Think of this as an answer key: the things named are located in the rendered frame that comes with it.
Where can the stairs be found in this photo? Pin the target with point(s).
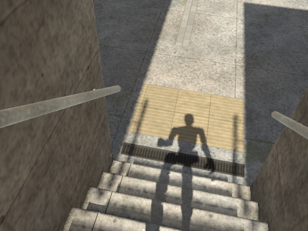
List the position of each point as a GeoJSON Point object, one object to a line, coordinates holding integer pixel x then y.
{"type": "Point", "coordinates": [132, 197]}

